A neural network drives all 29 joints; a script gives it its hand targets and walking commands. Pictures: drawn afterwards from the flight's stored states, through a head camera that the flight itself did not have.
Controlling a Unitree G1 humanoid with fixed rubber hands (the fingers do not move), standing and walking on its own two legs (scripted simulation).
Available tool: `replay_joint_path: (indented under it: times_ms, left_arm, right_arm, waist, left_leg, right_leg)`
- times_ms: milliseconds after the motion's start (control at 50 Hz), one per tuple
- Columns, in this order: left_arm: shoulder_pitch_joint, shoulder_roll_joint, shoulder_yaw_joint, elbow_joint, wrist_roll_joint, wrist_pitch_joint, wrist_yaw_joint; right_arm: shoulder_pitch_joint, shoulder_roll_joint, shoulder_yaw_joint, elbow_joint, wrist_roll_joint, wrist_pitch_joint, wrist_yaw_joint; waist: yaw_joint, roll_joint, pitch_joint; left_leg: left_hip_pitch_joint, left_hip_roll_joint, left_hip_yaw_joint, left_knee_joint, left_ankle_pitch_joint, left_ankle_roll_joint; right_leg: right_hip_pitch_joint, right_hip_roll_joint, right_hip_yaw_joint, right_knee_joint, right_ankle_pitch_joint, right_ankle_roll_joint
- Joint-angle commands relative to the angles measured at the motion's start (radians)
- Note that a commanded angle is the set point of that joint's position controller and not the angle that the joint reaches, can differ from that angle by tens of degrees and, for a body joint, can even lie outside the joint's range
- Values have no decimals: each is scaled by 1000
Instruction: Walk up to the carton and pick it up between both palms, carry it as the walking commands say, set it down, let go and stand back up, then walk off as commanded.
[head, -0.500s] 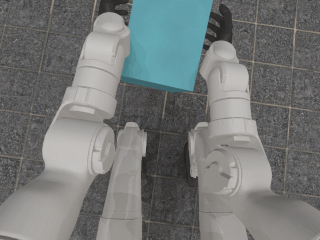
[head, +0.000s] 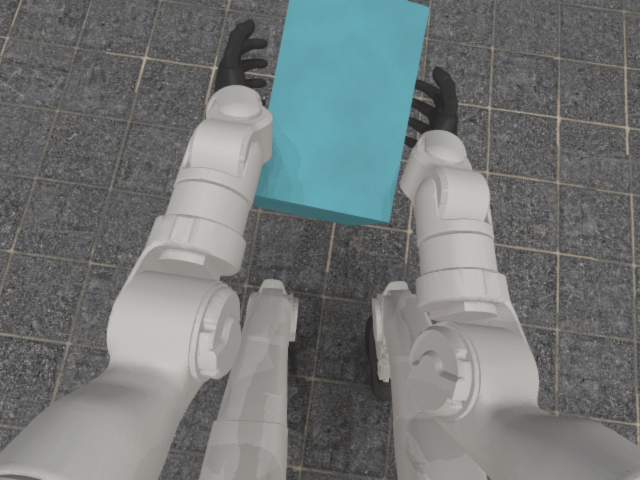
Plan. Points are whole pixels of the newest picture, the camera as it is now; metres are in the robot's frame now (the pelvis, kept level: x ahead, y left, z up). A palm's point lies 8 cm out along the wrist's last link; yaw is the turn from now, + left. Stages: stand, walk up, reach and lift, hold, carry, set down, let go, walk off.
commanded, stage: reach and lift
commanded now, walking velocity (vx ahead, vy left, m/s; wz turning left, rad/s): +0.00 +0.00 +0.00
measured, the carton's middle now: (328, 122) +0.52 -0.01 -0.07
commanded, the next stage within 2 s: none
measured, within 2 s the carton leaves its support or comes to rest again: neither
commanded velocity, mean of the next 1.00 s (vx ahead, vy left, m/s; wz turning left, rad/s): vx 0.00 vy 0.00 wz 0.00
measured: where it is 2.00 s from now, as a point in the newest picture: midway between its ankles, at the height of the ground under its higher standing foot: (327, 370)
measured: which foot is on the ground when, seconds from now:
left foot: down 0.00-1.00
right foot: down 0.00-1.00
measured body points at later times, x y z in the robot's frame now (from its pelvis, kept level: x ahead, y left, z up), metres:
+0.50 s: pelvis +0.06 +0.01 +0.08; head +0.13 +0.02 +0.52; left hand +0.48 +0.11 +0.11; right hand +0.44 -0.12 +0.08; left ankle +0.16 +0.12 -0.57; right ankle +0.15 -0.15 -0.57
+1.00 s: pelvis +0.08 +0.00 +0.13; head +0.08 +0.01 +0.58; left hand +0.47 +0.10 +0.18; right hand +0.43 -0.12 +0.14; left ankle +0.16 +0.12 -0.57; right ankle +0.15 -0.15 -0.57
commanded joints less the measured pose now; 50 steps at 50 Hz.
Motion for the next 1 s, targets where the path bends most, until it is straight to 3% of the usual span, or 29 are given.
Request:
replay_joint_path:
  times_ms: [0, 40, 80, 120, 140, 160, 180, 200, 220, 260, 280, 320, 340, 360, 520, 540, 560, 580, 620, 640, 660, 680, 700, 740, 760, 780, 800, 880, 980]
  left_arm:
    - [-505, -1443, -283, -19, -68, -37, -485]
    - [-432, -1439, -198, 90, -11, -37, -494]
    - [-392, -1470, -180, 68, -9, -47, -498]
    - [-324, -1450, -85, 166, 43, -57, -508]
    - [-314, -1466, -97, 121, 28, -67, -503]
    - [-295, -1475, -77, 158, 50, -67, -502]
    - [-254, -1450, -28, 179, 76, -63, -499]
    - [-222, -1440, -11, 195, 96, -57, -500]
    - [-227, -1431, 1, 187, 99, -58, -501]
    - [-264, -1435, -31, 149, 85, -62, -502]
    - [-266, -1443, -52, 125, 78, -65, -502]
    - [-184, -1422, -17, 168, 110, -55, -498]
    - [-147, -1427, -4, 191, 118, -52, -496]
    - [-139, -1427, 1, 198, 118, -46, -497]
    - [-68, -1506, -217, 33, 9, -75, -485]
    - [-59, -1512, -214, 58, 11, -73, -482]
    - [-75, -1502, -239, 25, 10, -80, -481]
    - [-50, -1519, -264, 7, 9, -80, -475]
    - [-33, -1521, -265, 27, 13, -73, -473]
    - [-68, -1522, -284, -2, 7, -70, -472]
    - [-23, -1498, -224, 80, 43, -59, -473]
    - [-11, -1500, -229, 75, 47, -53, -473]
    - [6, -1503, -224, 80, 40, -46, -476]
    - [7, -1503, -231, 83, 43, -41, -479]
    - [28, -1487, -213, 83, 47, -43, -478]
    - [-3, -1482, -227, 69, 36, -36, -486]
    - [8, -1488, -233, 68, 43, -27, -481]
    - [55, -1454, -154, 130, 70, 2, -493]
    - [-6, -1429, -146, 98, 52, 23, -506]
  right_arm:
    - [-825, 1035, 605, 86, 147, -59, 442]
    - [-794, 1064, 538, 164, 101, -59, 449]
    - [-740, 1100, 512, 155, 94, -65, 445]
    - [-666, 1104, 418, 252, 38, -76, 440]
    - [-676, 1111, 428, 197, 66, -82, 437]
    - [-621, 1086, 379, 243, 33, -86, 434]
    - [-567, 1096, 344, 290, 15, -75, 434]
    - [-534, 1083, 313, 303, -10, -70, 436]
    - [-534, 1079, 314, 302, -14, -69, 439]
    - [-554, 1095, 325, 269, -11, -70, 436]
    - [-553, 1092, 350, 244, 6, -76, 435]
    - [-505, 1081, 295, 277, -26, -70, 435]
    - [-516, 1070, 311, 248, -11, -74, 436]
    - [-494, 1048, 286, 255, -24, -70, 435]
    - [-413, 1117, 459, 114, 72, -85, 442]
    - [-405, 1105, 440, 120, 63, -85, 439]
    - [-384, 1119, 466, 123, 77, -87, 440]
    - [-355, 1126, 483, 106, 83, -88, 445]
    - [-320, 1112, 474, 133, 65, -82, 448]
    - [-322, 1119, 471, 127, 66, -79, 447]
    - [-325, 1094, 438, 158, 47, -70, 445]
    - [-291, 1082, 420, 182, 39, -63, 448]
    - [-308, 1091, 450, 152, 54, -58, 449]
    - [-341, 1096, 474, 102, 66, -61, 446]
    - [-349, 1113, 486, 109, 74, -52, 445]
    - [-339, 1085, 462, 110, 56, -46, 447]
    - [-300, 1092, 449, 126, 48, -39, 444]
    - [-337, 1087, 453, 127, 47, -6, 438]
    - [-407, 1102, 473, 80, 67, 20, 428]
  waist:
    - [-139, 22, -1829]
    - [-120, 10, -1608]
    - [-125, 2, -1601]
    - [-120, 0, -1380]
    - [-101, 20, -1390]
    - [-124, 38, -1317]
    - [-102, 18, -1202]
    - [-118, 34, -1142]
    - [-120, 2, -1114]
    - [-134, 17, -1132]
    - [-120, 24, -1175]
    - [-125, 16, -1085]
    - [-104, 21, -1091]
    - [-124, 20, -1050]
    - [-114, 4, -1264]
    - [-132, -5, -1204]
    - [-109, 17, -1209]
    - [-120, 12, -1222]
    - [-133, -1, -1145]
    - [-142, 40, -1154]
    - [-123, 20, -1030]
    - [-148, 29, -995]
    - [-126, 9, -1015]
    - [-128, 5, -1024]
    - [-94, -11, -1012]
    - [-130, -15, -1028]
    - [-135, 19, -1013]
    - [-94, -30, -931]
    - [-81, -48, -962]
  left_leg:
    - [601, -63, 81, -325, -12, 12]
    - [495, -62, 85, -353, -94, 18]
    - [536, -63, 85, -370, 0, 23]
    - [418, -63, 96, -384, -37, 32]
    - [462, -67, 95, -403, 3, 35]
    - [448, -62, 89, -414, 2, 34]
    - [418, -61, 90, -446, -37, 40]
    - [425, -57, 89, -469, -73, 41]
    - [448, -52, 85, -490, -95, 44]
    - [496, -52, 79, -511, -94, 40]
    - [521, -51, 81, -521, -66, 37]
    - [543, -44, 70, -560, -69, 42]
    - [569, -46, 67, -568, -41, 45]
    - [564, -41, 66, -580, -47, 40]
    - [835, -45, 41, -639, 315, 34]
    - [826, -43, 30, -653, 308, 38]
    - [838, -43, 30, -665, 317, 39]
    - [860, -43, 28, -667, 344, 35]
    - [881, -30, 18, -697, 317, 35]
    - [906, -30, 22, -711, 278, 29]
    - [845, -25, 14, -728, 228, 38]
    - [864, -20, 15, -742, 225, 33]
    - [904, -22, 19, -759, 222, 33]
    - [905, -26, 24, -766, 242, 38]
    - [895, -26, 25, -771, 278, 43]
    - [927, -22, 25, -773, 254, 40]
    - [942, -23, 24, -786, 241, 37]
    - [920, -23, 39, -822, 190, 54]
    - [974, -24, 51, -838, 184, 66]
  right_leg:
    - [338, 148, -21, -357, -17, -40]
    - [298, 144, -20, -384, -89, -43]
    - [366, 146, -18, -408, 7, -44]
    - [314, 134, -5, -433, -17, -47]
    - [372, 130, 0, -448, 12, -47]
    - [336, 128, -1, -463, 12, -51]
    - [326, 128, -1, -482, -23, -53]
    - [321, 125, 3, -506, -53, -61]
    - [328, 128, 0, -526, -79, -60]
    - [370, 127, 4, -554, -66, -62]
    - [430, 129, 9, -563, -34, -58]
    - [403, 132, 4, -574, -33, -62]
    - [415, 132, 12, -583, -21, -59]
    - [434, 133, 16, -601, -18, -64]
    - [675, 137, 42, -660, 339, -53]
    - [647, 131, 41, -671, 327, -55]
    - [669, 127, 48, -677, 335, -55]
    - [697, 126, 48, -683, 365, -58]
    - [663, 123, 48, -712, 327, -62]
    - [679, 121, 45, -722, 299, -68]
    - [640, 113, 47, -730, 247, -67]
    - [633, 113, 43, -746, 242, -72]
    - [683, 114, 44, -765, 234, -69]
    - [728, 112, 50, -783, 272, -66]
    - [732, 109, 52, -780, 301, -59]
    - [728, 113, 47, -789, 281, -61]
    - [743, 109, 50, -798, 274, -67]
    - [780, 99, 59, -847, 234, -56]
    - [830, 91, 59, -872, 224, -49]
